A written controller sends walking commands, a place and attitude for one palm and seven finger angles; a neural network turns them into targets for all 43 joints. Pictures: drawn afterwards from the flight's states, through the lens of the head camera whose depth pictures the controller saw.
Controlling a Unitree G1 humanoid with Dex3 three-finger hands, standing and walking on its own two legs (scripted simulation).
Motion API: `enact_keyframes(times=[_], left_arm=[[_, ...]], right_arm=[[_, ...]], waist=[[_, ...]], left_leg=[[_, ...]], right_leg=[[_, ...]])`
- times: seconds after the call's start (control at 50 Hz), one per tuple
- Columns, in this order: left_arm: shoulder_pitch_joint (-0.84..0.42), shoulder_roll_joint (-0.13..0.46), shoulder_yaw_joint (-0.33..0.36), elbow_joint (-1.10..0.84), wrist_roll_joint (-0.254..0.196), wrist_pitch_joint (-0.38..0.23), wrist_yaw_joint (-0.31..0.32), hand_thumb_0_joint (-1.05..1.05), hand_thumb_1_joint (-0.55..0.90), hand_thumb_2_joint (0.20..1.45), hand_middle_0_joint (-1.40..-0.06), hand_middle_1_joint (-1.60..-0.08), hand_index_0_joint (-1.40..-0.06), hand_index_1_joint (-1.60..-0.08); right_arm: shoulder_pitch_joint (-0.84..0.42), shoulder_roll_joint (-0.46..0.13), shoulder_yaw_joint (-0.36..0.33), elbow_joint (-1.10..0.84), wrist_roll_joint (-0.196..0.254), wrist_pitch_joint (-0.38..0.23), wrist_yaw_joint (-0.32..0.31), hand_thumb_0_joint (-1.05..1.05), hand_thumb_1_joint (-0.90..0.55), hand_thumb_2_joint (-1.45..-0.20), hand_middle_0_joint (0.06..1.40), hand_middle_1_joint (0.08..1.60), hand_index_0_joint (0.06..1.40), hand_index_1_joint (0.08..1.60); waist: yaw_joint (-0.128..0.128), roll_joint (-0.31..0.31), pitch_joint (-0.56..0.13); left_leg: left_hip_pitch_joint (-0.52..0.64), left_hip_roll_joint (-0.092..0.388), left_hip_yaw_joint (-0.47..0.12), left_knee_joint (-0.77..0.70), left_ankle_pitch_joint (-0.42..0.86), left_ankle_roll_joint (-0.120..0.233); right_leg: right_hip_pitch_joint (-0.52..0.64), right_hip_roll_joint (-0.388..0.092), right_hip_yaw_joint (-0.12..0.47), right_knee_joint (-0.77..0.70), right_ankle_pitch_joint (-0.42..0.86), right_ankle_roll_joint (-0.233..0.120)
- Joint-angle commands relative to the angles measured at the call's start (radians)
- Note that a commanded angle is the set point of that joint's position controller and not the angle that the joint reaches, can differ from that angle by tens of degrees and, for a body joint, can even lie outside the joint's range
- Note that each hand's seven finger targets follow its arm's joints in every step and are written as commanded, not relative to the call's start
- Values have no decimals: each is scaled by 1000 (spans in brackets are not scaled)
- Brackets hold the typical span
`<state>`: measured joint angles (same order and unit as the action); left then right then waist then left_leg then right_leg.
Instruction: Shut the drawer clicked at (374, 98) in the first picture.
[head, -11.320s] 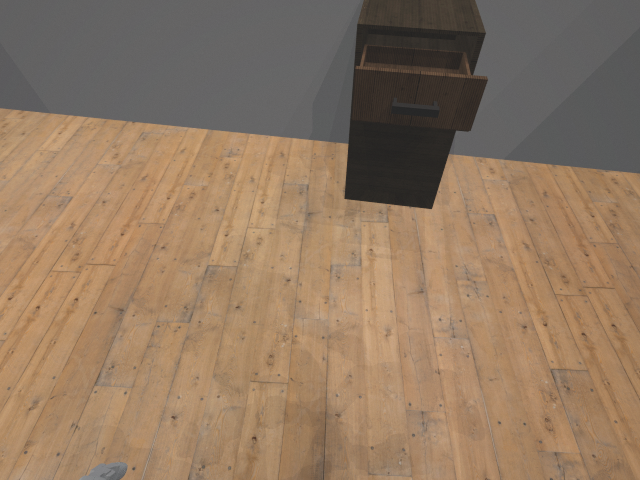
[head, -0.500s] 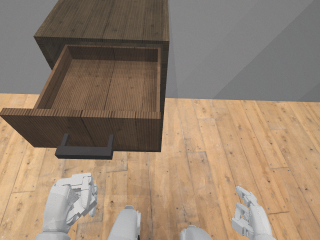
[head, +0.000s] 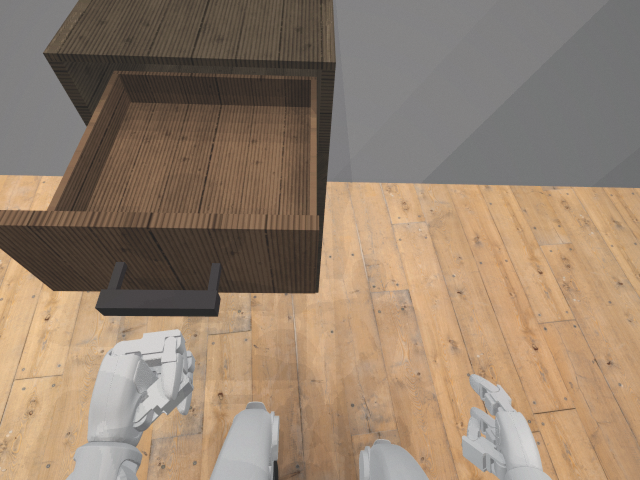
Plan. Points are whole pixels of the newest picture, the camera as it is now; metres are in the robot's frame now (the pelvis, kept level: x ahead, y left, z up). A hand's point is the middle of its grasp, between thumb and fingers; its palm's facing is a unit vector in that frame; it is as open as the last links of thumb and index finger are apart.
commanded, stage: bring the fist close to the handle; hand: left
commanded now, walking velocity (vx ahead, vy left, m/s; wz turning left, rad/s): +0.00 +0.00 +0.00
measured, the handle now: (164, 286) +0.33 +0.21 +0.04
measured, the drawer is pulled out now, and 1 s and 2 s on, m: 0.28 0.26 0.14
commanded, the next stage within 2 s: push the drawer shut in 0.12 s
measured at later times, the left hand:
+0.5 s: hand (187, 363) +0.24 +0.16 +0.04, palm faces +0.03 -1.00 -0.05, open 3.3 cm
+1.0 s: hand (188, 328) +0.28 +0.17 +0.03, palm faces +0.01 -1.00 -0.05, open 2.9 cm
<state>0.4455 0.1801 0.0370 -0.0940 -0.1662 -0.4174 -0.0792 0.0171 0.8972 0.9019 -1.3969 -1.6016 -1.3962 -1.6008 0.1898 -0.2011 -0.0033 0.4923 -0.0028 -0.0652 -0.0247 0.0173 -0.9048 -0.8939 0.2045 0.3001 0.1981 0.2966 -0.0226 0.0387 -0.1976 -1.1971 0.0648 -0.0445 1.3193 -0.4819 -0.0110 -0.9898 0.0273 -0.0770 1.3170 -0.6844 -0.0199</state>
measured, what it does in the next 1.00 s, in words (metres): stands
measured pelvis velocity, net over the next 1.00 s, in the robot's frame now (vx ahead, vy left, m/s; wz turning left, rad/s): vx -0.01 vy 0.00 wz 0.00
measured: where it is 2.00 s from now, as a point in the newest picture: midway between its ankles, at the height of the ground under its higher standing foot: outside the picture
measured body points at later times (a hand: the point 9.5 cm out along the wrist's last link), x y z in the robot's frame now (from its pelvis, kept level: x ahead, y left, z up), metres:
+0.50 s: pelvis +0.00 +0.00 +0.00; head +0.08 +0.01 +0.44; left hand +0.24 +0.21 +0.04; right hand +0.19 -0.23 -0.09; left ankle +0.07 +0.13 -0.61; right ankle -0.02 -0.11 -0.61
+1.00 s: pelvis -0.01 +0.00 +0.00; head +0.08 +0.02 +0.44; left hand +0.28 +0.22 +0.04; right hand +0.17 -0.23 -0.09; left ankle +0.07 +0.13 -0.61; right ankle -0.02 -0.11 -0.61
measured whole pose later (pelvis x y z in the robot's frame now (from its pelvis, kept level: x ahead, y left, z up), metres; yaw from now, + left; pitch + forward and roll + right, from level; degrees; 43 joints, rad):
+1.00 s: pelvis -0.01 +0.00 +0.00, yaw +0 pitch +20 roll -4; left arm 0.09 0.22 0.07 0.17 -0.16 -0.41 -0.08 -0.03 0.82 0.94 -1.40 -1.60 -1.40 -1.60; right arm 0.18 -0.23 0.02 0.56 -0.01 -0.06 -0.03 0.02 -0.90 -0.89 0.20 0.30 0.20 0.30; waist -0.02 0.04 -0.18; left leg -1.22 0.06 -0.05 1.31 -0.46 0.00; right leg -1.01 0.02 -0.08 1.31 -0.66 -0.01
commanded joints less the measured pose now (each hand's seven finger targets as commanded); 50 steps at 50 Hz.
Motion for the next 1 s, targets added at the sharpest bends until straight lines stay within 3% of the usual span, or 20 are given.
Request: enact_keyframes(times=[0.0, 0.04, 0.2, 0.26, 0.36, 0.5, 0.56, 0.66, 0.7, 0.74, 0.76, 0.82, 0.96, 0.98], left_arm=[[-2, 64, 41, -189, -2, -79, 12, 0, 900, 900, -1400, -1600, -1400, -1600], [3, 62, 31, -209, 0, -95, 14, 0, 900, 900, -1400, -1600, -1400, -1600], [38, 61, 22, -205, 9, -90, 17, 0, 900, 900, -1400, -1600, -1400, -1600], [-54, 75, 22, -214, 13, -91, 26, 0, 900, 900, -1400, -1600, -1400, -1600], [-114, 103, 60, -169, 9, -89, 29, 0, 900, 900, -1400, -1600, -1400, -1600], [-183, 103, 67, -128, -16, -57, -2, 0, 900, 900, -1400, -1600, -1400, -1600], [-232, 120, 85, -87, -19, -48, -3, 0, 900, 900, -1400, -1600, -1400, -1600], [-336, 125, 88, -69, -21, -69, 2, 0, 900, 900, -1400, -1600, -1400, -1600], [-346, 121, 93, -53, -21, -78, 5, 0, 900, 900, -1400, -1600, -1400, -1600], [-403, 108, 67, -54, -16, -84, 7, 0, 900, 900, -1400, -1600, -1400, -1600], [-439, 119, 72, -36, -14, -81, 10, 0, 900, 900, -1400, -1600, -1400, -1600], [-502, 108, 58, -21, -7, -83, 10, 0, 900, 900, -1400, -1600, -1400, -1600], [-632, 163, 115, 78, -10, -55, 13, 0, 900, 900, -1400, -1600, -1400, -1600], [-654, 156, 113, 77, -11, -57, 12, 0, 900, 900, -1400, -1600, -1400, -1600]], right_arm=[[-44, -130, -49, -158, 3, -48, -9, 0, -900, -900, 200, 300, 200, 300], [-43, -130, -47, -160, 1, -53, -7, 0, -900, -900, 200, 300, 200, 300], [-41, -130, -48, -170, 1, -44, -4, 0, -900, -900, 200, 300, 200, 300], [-36, -135, -41, -165, -2, -41, -8, 0, -900, -900, 200, 300, 200, 300], [-30, -142, -39, -156, -4, -39, -11, 0, -900, -900, 200, 300, 200, 300], [-24, -153, -35, -144, 2, -37, -10, 0, -900, -900, 200, 300, 200, 300], [-16, -159, -34, -128, 1, -39, -13, 0, -900, -900, 200, 300, 200, 300], [-14, -164, -35, -106, 0, -47, -14, 0, -900, -900, 200, 300, 200, 300], [-16, -166, -38, -101, -1, -49, -13, 0, -900, -900, 200, 300, 200, 300], [-18, -167, -37, -94, -2, -51, -12, 0, -900, -900, 200, 300, 200, 300], [-10, -170, -35, -86, -3, -50, -13, 0, -900, -900, 200, 300, 200, 300], [-17, -173, -38, -75, -2, -50, -15, 0, -900, -900, 200, 300, 200, 300], [-12, -180, -32, -51, 1, -36, -23, 0, -900, -900, 200, 300, 200, 300], [-14, -179, -31, -49, 2, -36, -23, 0, -900, -900, 200, 300, 200, 300]], waist=[[-9, -4, -219], [-5, 25, -237], [-1, 19, -242], [-20, 16, -215], [-17, 6, -226], [-16, 40, -254], [-24, 14, -244], [-39, 21, -238], [-31, 29, -255], [-39, 50, -262], [-50, 28, -252], [-51, 39, -278], [-50, 17, -276], [-46, 46, -293]], left_leg=[[346, -35, -3, -155, 148, 44], [363, -36, -5, -154, 157, 43], [370, -34, -9, -160, 161, 42], [345, -34, -12, -150, 130, 45], [328, -37, -6, -137, 119, 45], [362, -36, 1, -151, 155, 44], [356, -34, -2, -149, 161, 47], [361, -32, -5, -146, 150, 47], [374, -34, -5, -151, 147, 44], [387, -35, -7, -153, 136, 44], [375, -33, -14, -152, 125, 47], [402, -33, -16, -157, 115, 44], [381, -34, -12, -165, 84, 45], [404, -34, -13, -169, 92, 42]], right_leg=[[-4, 16, 15, -223, 264, -3], [-10, 15, 14, -216, 265, -6], [-9, 16, 9, -212, 268, -7], [-30, 18, 13, -213, 240, -7], [-23, 20, 25, -220, 230, -8], [5, 16, 28, -235, 276, -6], [5, 19, 29, -240, 283, -5], [-22, 18, 26, -235, 267, -4], [-26, 16, 24, -233, 261, -5], [-40, 13, 24, -234, 249, -5], [-47, 16, 21, -233, 239, -5], [-60, 13, 21, -233, 230, -5], [-39, 16, 32, -255, 208, -4], [-47, 15, 29, -249, 213, -5]])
